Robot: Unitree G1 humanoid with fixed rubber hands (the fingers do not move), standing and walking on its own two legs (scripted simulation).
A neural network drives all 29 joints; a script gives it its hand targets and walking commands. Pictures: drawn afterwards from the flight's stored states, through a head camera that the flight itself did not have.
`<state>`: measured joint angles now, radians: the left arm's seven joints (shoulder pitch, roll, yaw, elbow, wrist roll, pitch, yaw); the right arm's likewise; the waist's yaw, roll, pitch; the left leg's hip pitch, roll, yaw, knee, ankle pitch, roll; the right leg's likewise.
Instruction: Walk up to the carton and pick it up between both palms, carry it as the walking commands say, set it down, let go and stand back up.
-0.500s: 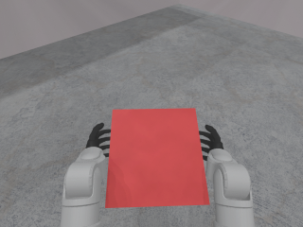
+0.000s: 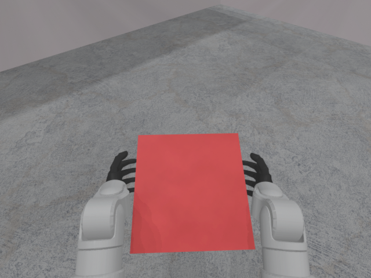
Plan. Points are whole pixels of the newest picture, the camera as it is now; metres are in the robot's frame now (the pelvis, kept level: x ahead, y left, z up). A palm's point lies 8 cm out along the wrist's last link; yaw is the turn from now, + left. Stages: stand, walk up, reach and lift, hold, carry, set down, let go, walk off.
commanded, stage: carry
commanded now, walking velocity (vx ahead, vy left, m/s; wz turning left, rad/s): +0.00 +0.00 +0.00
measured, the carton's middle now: (188, 196) +0.30 +0.00 +0.00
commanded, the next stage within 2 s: none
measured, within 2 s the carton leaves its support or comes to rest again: neither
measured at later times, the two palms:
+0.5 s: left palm (116, 187) +0.27 +0.15 +0.08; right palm (261, 188) +0.27 -0.15 +0.08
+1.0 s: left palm (123, 169) +0.30 +0.14 +0.10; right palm (262, 172) +0.30 -0.15 +0.09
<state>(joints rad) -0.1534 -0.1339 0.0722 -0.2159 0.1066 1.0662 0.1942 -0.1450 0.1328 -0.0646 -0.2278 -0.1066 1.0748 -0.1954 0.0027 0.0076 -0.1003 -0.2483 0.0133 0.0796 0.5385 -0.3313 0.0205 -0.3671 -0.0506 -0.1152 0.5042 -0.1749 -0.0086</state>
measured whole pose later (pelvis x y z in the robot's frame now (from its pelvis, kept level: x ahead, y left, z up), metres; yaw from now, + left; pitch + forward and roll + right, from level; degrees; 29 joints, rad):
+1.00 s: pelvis +0.05 -0.01 +0.00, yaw +1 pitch +2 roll -1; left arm -0.13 -0.13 0.03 -0.33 0.12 1.21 0.21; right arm -0.12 0.13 -0.02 -0.36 -0.12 1.23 -0.22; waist 0.00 0.04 -0.14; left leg -0.19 0.04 0.06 0.57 -0.41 0.00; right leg -0.32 -0.04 -0.14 0.56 -0.28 -0.02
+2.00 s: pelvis +0.01 +0.01 +0.00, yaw +1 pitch +2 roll +0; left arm -0.17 -0.14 0.10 -0.05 0.15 0.94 0.15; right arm -0.17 0.14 -0.09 -0.05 -0.15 0.94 -0.15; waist 0.01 0.00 -0.11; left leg -0.23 0.01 0.08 0.53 -0.34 0.03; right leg -0.34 -0.07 -0.13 0.50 -0.19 0.00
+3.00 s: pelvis -0.03 -0.01 +0.01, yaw +4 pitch -10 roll -1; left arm -0.32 -0.16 0.22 0.35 0.27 0.65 0.01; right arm -0.25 0.15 -0.23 0.21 -0.27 0.73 -0.07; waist -0.02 0.04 0.07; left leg -0.01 0.01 0.01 0.44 -0.25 0.02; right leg -0.08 -0.02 -0.10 0.36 -0.10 -0.01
